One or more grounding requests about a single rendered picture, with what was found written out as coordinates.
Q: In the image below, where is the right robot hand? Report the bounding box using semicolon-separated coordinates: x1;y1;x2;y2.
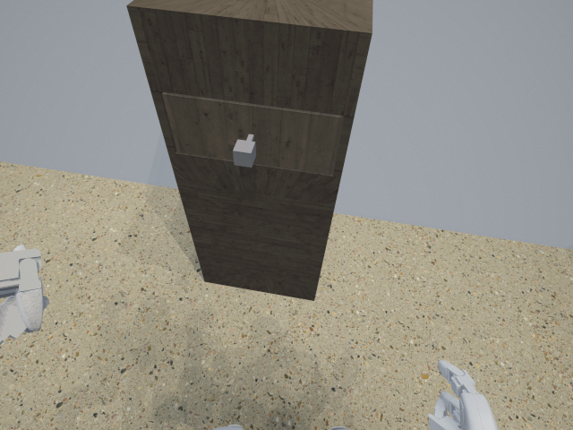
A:
429;360;499;430

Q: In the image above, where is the handle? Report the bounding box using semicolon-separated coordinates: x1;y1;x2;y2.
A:
233;134;256;168

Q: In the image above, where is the drawer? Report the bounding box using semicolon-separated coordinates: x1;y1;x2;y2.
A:
162;92;342;175

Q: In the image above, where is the left robot hand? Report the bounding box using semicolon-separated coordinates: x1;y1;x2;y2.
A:
0;245;49;345

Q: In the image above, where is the cabinet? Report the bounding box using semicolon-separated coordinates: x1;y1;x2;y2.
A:
127;0;373;301

